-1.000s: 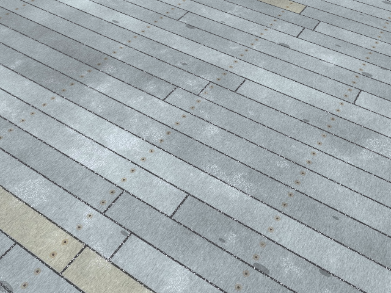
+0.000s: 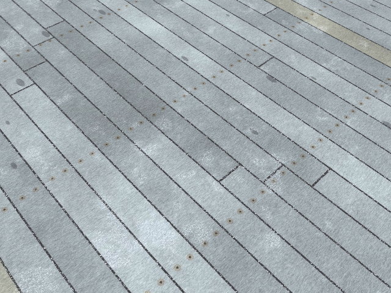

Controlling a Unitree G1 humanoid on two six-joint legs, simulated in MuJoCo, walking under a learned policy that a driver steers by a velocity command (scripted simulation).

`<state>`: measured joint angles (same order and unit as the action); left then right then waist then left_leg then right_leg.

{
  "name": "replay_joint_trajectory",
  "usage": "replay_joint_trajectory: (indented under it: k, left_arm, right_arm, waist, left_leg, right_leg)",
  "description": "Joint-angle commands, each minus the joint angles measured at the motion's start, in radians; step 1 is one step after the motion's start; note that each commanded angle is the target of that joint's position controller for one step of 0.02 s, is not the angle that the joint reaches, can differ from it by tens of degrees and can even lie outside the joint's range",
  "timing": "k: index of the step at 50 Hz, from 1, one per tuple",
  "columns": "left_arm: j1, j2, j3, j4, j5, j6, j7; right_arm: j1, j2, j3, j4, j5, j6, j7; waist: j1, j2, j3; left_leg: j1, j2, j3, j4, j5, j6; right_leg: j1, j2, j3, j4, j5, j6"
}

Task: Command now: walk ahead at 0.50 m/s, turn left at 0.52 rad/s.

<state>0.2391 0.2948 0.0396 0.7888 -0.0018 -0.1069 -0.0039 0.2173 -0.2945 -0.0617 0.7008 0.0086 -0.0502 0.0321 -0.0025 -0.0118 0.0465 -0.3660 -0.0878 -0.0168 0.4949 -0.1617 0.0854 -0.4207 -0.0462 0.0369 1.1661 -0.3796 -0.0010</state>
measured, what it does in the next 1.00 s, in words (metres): walks ahead, turning left: right foot, then left foot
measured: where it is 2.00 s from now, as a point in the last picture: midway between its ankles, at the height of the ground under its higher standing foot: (126, 193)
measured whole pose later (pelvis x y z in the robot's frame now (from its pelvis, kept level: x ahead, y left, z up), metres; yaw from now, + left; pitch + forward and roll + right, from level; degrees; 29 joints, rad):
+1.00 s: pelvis +0.51 +0.11 +0.00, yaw +35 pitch +1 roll +0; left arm 0.20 0.31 0.05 0.77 -0.01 -0.11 -0.01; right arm 0.23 -0.29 -0.07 0.63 0.01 -0.04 0.03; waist 0.00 -0.02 0.07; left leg -0.34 -0.11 0.00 0.49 -0.16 0.10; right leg -0.45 -0.08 0.04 1.17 -0.36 0.00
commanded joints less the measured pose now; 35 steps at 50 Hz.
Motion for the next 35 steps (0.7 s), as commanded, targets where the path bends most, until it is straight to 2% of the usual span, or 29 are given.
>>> replay_joint_trajectory:
  k: [1,3,5,7,9,11,14,15,16,17,18,19,20,21,22,23,24,25,26,28,29,32,35]
  left_arm:
    - [-0.004,0.119,0.037,-0.090,0.013,-0.010,0.004]
    - [-0.023,0.091,0.029,-0.099,0.019,0.006,0.008]
    - [-0.104,0.064,0.018,-0.122,0.022,0.006,0.008]
    - [-0.184,0.050,0.011,-0.140,0.015,0.000,0.003]
    - [-0.238,0.061,0.013,-0.156,0.004,-0.006,-0.005]
    - [-0.261,0.085,0.022,-0.168,-0.003,-0.012,-0.011]
    - [-0.220,0.120,0.040,-0.163,-0.007,-0.024,-0.016]
    - [-0.162,0.130,0.049,-0.146,-0.003,-0.029,-0.014]
    - [-0.061,0.157,0.063,-0.132,0.007,-0.033,-0.006]
    - [0.087,0.217,0.078,-0.117,0.016,-0.031,0.003]
    - [0.147,0.279,0.095,-0.076,0.017,-0.015,-0.004]
    - [0.097,0.175,0.073,-0.102,-0.001,-0.011,-0.010]
    - [0.065,0.121,0.058,-0.110,0.000,-0.005,-0.005]
    - [0.021,0.105,0.049,-0.113,0.010,-0.001,-0.005]
    - [-0.005,0.084,0.043,-0.104,0.013,0.001,-0.003]
    - [0.004,0.075,0.039,-0.096,0.018,-0.002,-0.003]
    - [-0.009,0.081,0.041,-0.086,0.016,-0.003,-0.002]
    - [-0.010,0.072,0.042,-0.080,0.010,-0.006,-0.002]
    - [-0.009,0.097,0.048,-0.071,0.009,-0.010,-0.001]
    - [-0.006,0.109,0.054,-0.055,0.005,-0.010,0.000]
    - [-0.002,0.124,0.059,-0.047,0.008,-0.007,0.002]
    - [0.003,0.138,0.060,-0.030,0.004,0.002,0.006]
    - [0.046,0.163,0.065,-0.001,-0.005,0.013,0.010]
  right_arm:
    - [0.002,-0.116,-0.032,-0.080,-0.008,-0.010,-0.015]
    - [0.013,-0.139,-0.039,-0.077,0.000,-0.012,-0.026]
    - [0.044,-0.165,-0.049,-0.066,0.005,-0.011,-0.037]
    - [0.076,-0.169,-0.051,-0.054,0.010,-0.006,-0.044]
    - [0.115,-0.171,-0.052,-0.038,0.015,-0.001,-0.047]
    - [0.141,-0.163,-0.051,-0.026,0.021,0.005,-0.050]
    - [0.133,-0.157,-0.053,-0.027,0.016,0.013,-0.053]
    - [0.128,-0.135,-0.047,-0.031,0.016,0.016,-0.052]
    - [0.122,-0.098,-0.033,-0.039,0.009,0.014,-0.049]
    - [0.145,-0.031,-0.010,-0.057,-0.009,0.010,-0.047]
    - [0.259,-0.017,-0.001,-0.093,0.030,0.002,-0.048]
    - [0.241,-0.126,-0.021,-0.059,0.036,0.003,-0.052]
    - [0.139,-0.163,-0.034,-0.068,0.027,0.009,-0.050]
    - [0.097,-0.147,-0.034,-0.074,0.017,0.014,-0.050]
    - [0.065,-0.135,-0.038,-0.085,0.007,0.015,-0.047]
    - [0.059,-0.115,-0.036,-0.086,0.009,0.015,-0.039]
    - [0.079,-0.092,-0.034,-0.093,0.021,0.021,-0.034]
    - [0.073,-0.079,-0.033,-0.089,0.021,0.027,-0.035]
    - [0.053,-0.067,-0.029,-0.109,0.021,0.031,-0.032]
    - [0.013,-0.058,-0.024,-0.125,0.015,0.034,-0.028]
    - [-0.004,-0.051,-0.021,-0.129,0.014,0.032,-0.026]
    - [-0.076,-0.038,-0.014,-0.141,0.014,0.021,-0.008]
    - [-0.172,-0.024,-0.006,-0.173,0.016,0.015,0.011]
  waist:
    - [0.019,0.069,-0.093]
    - [0.021,0.069,-0.069]
    - [-0.007,0.066,-0.054]
    - [-0.041,0.080,-0.049]
    - [-0.063,0.091,-0.049]
    - [-0.065,0.099,-0.050]
    - [-0.027,0.133,-0.056]
    - [0.005,0.130,-0.077]
    - [0.058,0.121,-0.150]
    - [0.102,-0.026,-0.286]
    - [0.041,-0.378,-0.357]
    - [0.062,-0.218,-0.252]
    - [0.084,-0.128,-0.150]
    - [0.067,-0.061,-0.095]
    - [0.054,-0.055,-0.054]
    - [0.048,-0.076,-0.031]
    - [0.024,-0.119,-0.046]
    - [0.029,-0.094,-0.043]
    - [0.022,-0.110,-0.031]
    - [0.028,-0.068,-0.013]
    - [0.031,-0.060,-0.020]
    - [0.056,-0.045,-0.006]
    - [0.088,-0.041,0.022]
  left_leg:
    - [0.186,0.256,-0.360,-0.268,0.153,0.215]
    - [0.108,0.228,-0.293,-0.282,0.204,0.210]
    - [0.074,0.197,-0.249,-0.278,0.189,0.180]
    - [0.056,0.173,-0.238,-0.267,0.128,0.150]
    - [0.074,0.180,-0.269,-0.251,0.078,0.134]
    - [0.129,0.199,-0.326,-0.206,0.033,0.122]
    - [0.195,0.223,-0.409,-0.114,0.031,0.095]
    - [0.193,0.196,-0.400,-0.065,0.057,0.075]
    - [0.144,0.153,-0.367,0.078,0.055,0.044]
    - [0.013,0.071,-0.258,0.367,-0.147,0.003]
    - [-0.327,-0.014,-0.152,0.661,-0.445,-0.042]
    - [-0.425,0.066,-0.180,0.774,-0.391,-0.060]
    - [-0.438,0.097,-0.156,0.797,-0.298,-0.066]
    - [-0.402,0.127,-0.135,0.775,-0.231,-0.074]
    - [-0.388,0.152,-0.133,0.729,-0.187,-0.077]
    - [-0.333,0.174,-0.129,0.699,-0.167,-0.075]
    - [-0.326,0.179,-0.108,0.681,-0.148,-0.081]
    - [-0.325,0.185,-0.097,0.677,-0.132,-0.080]
    - [-0.344,0.193,-0.093,0.647,-0.111,-0.089]
    - [-0.386,0.200,-0.090,0.565,-0.064,-0.102]
    - [-0.386,0.202,-0.082,0.518,-0.021,-0.104]
    - [-0.345,0.190,-0.038,0.345,0.133,-0.092]
    - [-0.313,0.176,0.013,0.221,0.187,-0.072]
  right_leg:
    - [-0.188,-0.060,0.043,-0.083,0.058,0.024]
    - [-0.171,-0.047,0.016,-0.195,0.125,0.057]
    - [-0.147,-0.027,0.013,-0.358,0.273,0.072]
    - [-0.093,0.006,0.013,-0.504,0.404,0.074]
    - [-0.056,0.033,0.020,-0.583,0.462,0.072]
    - [-0.042,0.041,0.046,-0.641,0.444,0.061]
    - [0.026,0.043,0.056,-0.685,0.333,0.021]
    - [0.114,0.048,0.033,-0.729,0.322,-0.002]
    - [0.290,-0.016,0.076,-0.723,0.308,-0.043]
    - [0.538,-0.198,0.257,-0.724,0.245,-0.100]
    - [0.758,-0.387,0.739,-0.835,-0.045,-0.256]
    - [0.686,-0.368,0.739,-0.879,-0.203,-0.231]
    - [0.586,-0.322,0.558,-0.876,-0.134,-0.185]
    - [0.480,-0.277,0.432,-0.893,0.017,-0.166]
    - [0.415,-0.243,0.347,-0.911,0.119,-0.163]
    - [0.352,-0.208,0.251,-0.920,0.263,-0.141]
    - [0.349,-0.205,0.221,-0.944,0.256,-0.155]
    - [0.338,-0.188,0.176,-0.969,0.272,-0.158]
    - [0.324,-0.213,0.159,-0.987,0.302,-0.178]
    - [0.348,-0.217,0.089,-0.999,0.402,-0.191]
    - [0.358,-0.217,0.059,-1.004,0.414,-0.189]
    - [0.377,-0.187,-0.063,-1.004,0.490,-0.161]
    - [0.411,-0.202,-0.122,-1.003,0.500,-0.147]
Next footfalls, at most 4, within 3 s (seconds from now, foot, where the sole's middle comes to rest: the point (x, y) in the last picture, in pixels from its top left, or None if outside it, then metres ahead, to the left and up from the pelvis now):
0.32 right None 0.37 -0.13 -0.77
0.84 left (137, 262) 0.55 0.22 -0.77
1.38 right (148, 172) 0.92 0.21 -0.77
1.82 left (92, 185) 0.86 0.42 -0.77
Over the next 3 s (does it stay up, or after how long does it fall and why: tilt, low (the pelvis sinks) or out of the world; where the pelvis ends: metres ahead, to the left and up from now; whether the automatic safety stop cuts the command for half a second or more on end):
stays up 0.84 0.28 0.00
